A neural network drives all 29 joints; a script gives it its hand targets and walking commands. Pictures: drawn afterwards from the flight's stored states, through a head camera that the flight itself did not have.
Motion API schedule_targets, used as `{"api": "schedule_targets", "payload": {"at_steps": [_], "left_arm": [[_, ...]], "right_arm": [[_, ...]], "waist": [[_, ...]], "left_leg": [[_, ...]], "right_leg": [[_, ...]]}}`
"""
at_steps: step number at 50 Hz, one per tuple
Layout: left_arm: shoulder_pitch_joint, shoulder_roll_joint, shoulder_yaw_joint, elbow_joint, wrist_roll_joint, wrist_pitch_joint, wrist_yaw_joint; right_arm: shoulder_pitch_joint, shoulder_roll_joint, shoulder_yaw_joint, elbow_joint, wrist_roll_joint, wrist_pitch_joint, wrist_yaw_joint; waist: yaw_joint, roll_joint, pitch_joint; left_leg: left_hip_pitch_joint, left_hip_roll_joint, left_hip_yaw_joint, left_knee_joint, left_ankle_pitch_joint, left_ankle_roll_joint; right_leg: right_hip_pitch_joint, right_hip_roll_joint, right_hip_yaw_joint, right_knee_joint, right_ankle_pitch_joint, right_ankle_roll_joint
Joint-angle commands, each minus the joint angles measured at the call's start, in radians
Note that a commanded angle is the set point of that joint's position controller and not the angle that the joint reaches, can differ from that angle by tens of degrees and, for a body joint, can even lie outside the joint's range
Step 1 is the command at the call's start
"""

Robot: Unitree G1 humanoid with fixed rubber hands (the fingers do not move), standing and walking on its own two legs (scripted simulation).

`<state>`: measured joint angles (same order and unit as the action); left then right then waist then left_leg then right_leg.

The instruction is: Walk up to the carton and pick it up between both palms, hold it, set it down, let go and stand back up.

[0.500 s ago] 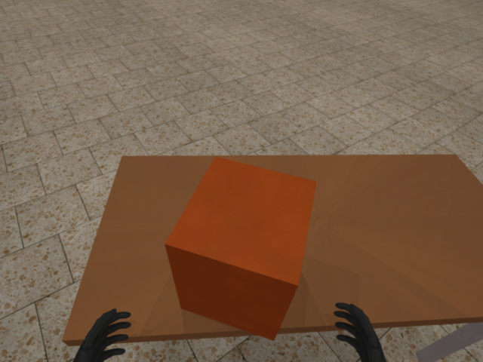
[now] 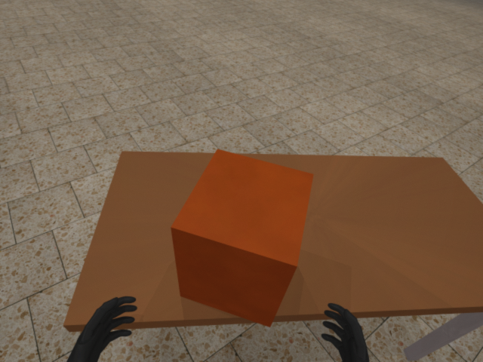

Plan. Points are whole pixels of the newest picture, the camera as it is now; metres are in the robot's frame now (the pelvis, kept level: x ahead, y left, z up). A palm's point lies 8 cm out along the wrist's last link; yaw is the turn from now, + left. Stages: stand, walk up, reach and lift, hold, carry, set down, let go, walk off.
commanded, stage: reach and lift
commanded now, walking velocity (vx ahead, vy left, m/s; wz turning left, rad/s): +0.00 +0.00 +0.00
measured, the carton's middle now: (243, 238) +0.38 +0.00 -0.03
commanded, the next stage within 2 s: none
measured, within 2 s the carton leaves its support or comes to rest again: neither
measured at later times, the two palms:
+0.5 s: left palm (91, 331) +0.18 +0.23 -0.01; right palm (345, 342) +0.18 -0.16 -0.01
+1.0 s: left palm (120, 267) +0.26 +0.20 +0.04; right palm (365, 304) +0.22 -0.18 +0.03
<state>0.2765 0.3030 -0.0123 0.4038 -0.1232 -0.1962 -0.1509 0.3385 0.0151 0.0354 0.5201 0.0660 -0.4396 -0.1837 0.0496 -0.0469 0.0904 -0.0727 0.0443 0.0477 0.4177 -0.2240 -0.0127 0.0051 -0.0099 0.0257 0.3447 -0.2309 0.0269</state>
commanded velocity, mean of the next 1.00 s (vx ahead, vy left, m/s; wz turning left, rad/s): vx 0.00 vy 0.00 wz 0.00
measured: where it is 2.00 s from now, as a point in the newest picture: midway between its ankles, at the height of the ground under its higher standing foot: outside the picture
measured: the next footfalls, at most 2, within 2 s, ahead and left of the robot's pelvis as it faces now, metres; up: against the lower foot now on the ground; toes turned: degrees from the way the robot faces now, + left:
none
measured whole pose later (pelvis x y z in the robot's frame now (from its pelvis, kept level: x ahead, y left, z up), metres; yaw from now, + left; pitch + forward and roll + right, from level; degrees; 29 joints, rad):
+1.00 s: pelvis +0.02 -0.01 +0.00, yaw +0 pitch -5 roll +0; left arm 0.14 0.28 0.00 0.11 -0.19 0.04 -0.11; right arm 0.30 -0.05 0.08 0.05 0.14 -0.11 -0.26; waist 0.01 -0.01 0.08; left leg -0.04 0.04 0.05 0.35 -0.22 -0.02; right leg 0.03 -0.01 0.04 0.29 -0.24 0.02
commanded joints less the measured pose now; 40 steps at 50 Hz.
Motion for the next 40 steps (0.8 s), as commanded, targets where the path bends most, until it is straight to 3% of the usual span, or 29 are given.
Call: {"api": "schedule_targets", "payload": {"at_steps": [1, 10, 19, 30, 40], "left_arm": [[-0.041, 0.105, 0.02, -0.156, -0.022, -0.05, 0.002], [-0.047, 0.109, -0.023, -0.219, -0.057, -0.092, 0.024], [-0.127, 0.114, -0.06, -0.246, -0.094, -0.064, 0.063], [-0.147, 0.089, -0.033, -0.338, -0.091, 0.054, 0.072], [-0.174, 0.077, 0.024, -0.431, -0.071, 0.144, 0.052]], "right_arm": [[-0.019, -0.02, -0.018, -0.142, -0.005, -0.043, -0.011], [-0.035, 0.015, -0.036, -0.205, -0.016, -0.044, -0.017], [-0.131, -0.002, -0.054, -0.256, -0.004, 0.037, -0.02], [-0.123, -0.051, -0.036, -0.388, 0.031, 0.174, -0.036], [-0.078, -0.077, 0.017, -0.56, 0.056, 0.242, -0.061]], "waist": [[-0.01, 0.118, -0.014], [-0.01, 0.127, 0.015], [-0.023, 0.149, -0.016], [-0.031, 0.135, -0.055], [-0.039, 0.089, -0.114]], "left_leg": [[0.108, -0.025, 0.002, -0.033, 0.157, -0.035], [0.02, -0.012, -0.017, -0.057, 0.01, -0.031], [-0.05, 0.008, -0.038, -0.09, -0.077, -0.025], [0.088, -0.004, -0.039, -0.06, 0.189, -0.045], [0.182, -0.022, -0.03, -0.042, 0.35, -0.034]], "right_leg": [[-0.208, 0.007, -0.019, -0.087, 0.012, -0.058], [-0.193, 0.008, -0.011, -0.067, -0.091, -0.073], [-0.124, 0.014, -0.006, -0.038, -0.114, -0.076], [-0.134, 0.019, 0.001, -0.081, 0.041, -0.073], [-0.111, 0.005, 0.008, -0.087, 0.327, -0.034]]}}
